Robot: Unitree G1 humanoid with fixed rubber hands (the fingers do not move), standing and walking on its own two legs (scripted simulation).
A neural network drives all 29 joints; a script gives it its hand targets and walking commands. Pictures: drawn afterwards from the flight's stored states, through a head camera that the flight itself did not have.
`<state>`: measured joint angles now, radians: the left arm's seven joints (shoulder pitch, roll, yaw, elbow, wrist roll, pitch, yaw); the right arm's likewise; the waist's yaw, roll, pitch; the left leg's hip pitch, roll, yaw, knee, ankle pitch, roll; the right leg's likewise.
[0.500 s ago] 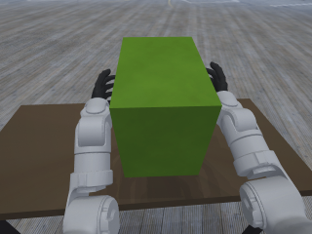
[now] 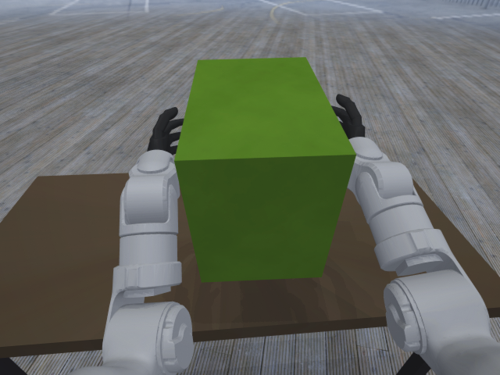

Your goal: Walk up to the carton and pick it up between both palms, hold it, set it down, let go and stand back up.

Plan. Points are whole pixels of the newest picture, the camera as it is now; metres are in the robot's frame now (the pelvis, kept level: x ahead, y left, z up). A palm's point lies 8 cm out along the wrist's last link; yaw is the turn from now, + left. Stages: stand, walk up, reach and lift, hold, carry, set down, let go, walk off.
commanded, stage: hold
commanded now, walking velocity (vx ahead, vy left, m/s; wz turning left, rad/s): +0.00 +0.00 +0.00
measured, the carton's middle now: (256, 163) +0.41 +0.00 +0.20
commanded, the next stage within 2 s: none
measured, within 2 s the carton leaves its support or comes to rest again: neither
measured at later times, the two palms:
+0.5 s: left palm (160, 159) +0.36 +0.15 +0.24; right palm (349, 145) +0.38 -0.13 +0.25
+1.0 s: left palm (162, 158) +0.36 +0.15 +0.24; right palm (351, 146) +0.38 -0.14 +0.25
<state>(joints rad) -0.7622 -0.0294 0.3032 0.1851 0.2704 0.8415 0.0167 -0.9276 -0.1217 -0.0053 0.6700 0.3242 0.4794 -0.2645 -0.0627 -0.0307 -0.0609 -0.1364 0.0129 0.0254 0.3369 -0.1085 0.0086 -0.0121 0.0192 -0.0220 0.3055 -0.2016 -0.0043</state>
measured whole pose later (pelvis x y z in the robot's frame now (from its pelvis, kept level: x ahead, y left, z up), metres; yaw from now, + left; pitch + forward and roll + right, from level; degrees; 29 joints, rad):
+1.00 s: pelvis +0.00 +0.00 +0.00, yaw +0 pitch -5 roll -1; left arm -0.74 -0.02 0.30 0.14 0.26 0.87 0.01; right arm -0.90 -0.12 0.00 0.61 0.34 0.52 -0.29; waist -0.07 -0.03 -0.06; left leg -0.13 0.01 0.01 0.34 -0.12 0.01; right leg -0.01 0.02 -0.01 0.31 -0.21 -0.01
